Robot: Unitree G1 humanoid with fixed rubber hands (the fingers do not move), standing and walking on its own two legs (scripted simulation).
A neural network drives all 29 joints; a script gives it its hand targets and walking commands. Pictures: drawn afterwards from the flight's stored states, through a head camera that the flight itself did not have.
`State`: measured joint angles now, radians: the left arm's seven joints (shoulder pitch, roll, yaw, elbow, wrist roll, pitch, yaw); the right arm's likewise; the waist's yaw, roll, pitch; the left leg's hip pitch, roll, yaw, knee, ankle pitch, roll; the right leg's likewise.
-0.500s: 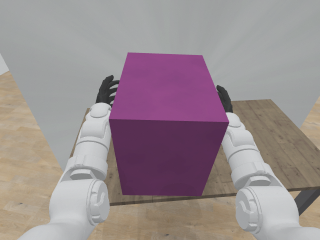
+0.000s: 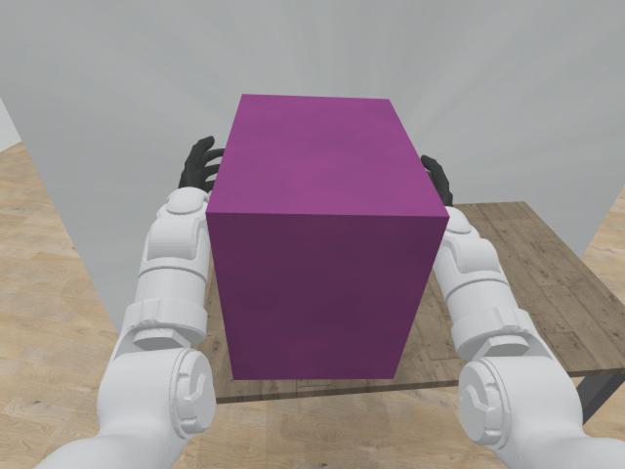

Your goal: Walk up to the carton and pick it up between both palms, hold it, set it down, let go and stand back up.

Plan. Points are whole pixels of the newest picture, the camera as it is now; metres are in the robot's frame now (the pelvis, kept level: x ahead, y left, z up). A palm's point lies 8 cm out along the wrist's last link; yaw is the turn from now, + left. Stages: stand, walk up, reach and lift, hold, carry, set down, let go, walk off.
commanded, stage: reach and lift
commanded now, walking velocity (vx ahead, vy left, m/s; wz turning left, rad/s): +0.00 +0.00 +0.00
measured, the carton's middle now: (315, 232) +0.41 +0.03 +0.15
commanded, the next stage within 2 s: hold in 1.18 s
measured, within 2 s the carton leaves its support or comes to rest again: neither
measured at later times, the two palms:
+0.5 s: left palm (192, 188) +0.38 +0.18 +0.23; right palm (437, 206) +0.39 -0.13 +0.21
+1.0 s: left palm (188, 180) +0.36 +0.18 +0.25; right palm (445, 194) +0.38 -0.13 +0.23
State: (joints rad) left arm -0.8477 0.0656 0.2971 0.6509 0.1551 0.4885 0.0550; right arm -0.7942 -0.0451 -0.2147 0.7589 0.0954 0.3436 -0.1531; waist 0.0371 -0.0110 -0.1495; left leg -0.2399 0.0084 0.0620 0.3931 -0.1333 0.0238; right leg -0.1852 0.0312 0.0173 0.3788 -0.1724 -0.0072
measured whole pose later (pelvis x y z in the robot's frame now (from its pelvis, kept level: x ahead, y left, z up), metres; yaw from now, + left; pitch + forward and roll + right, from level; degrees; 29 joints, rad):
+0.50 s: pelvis +0.00 +0.00 +0.00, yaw +0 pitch -2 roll -1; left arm -0.85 0.07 0.30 0.55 0.16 0.60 0.06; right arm -0.82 -0.05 -0.21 0.74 0.13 0.39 -0.16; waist 0.02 -0.01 -0.15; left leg -0.23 0.01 0.06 0.39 -0.13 0.02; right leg -0.17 0.03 0.02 0.37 -0.17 -0.01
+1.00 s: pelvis -0.01 +0.00 +0.00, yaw +0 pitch -3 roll -1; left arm -0.85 0.07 0.31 0.48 0.18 0.66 0.05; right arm -0.85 -0.06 -0.20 0.70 0.17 0.44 -0.17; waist 0.01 -0.01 -0.15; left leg -0.22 0.01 0.06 0.39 -0.13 0.02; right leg -0.16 0.03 0.02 0.37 -0.16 -0.01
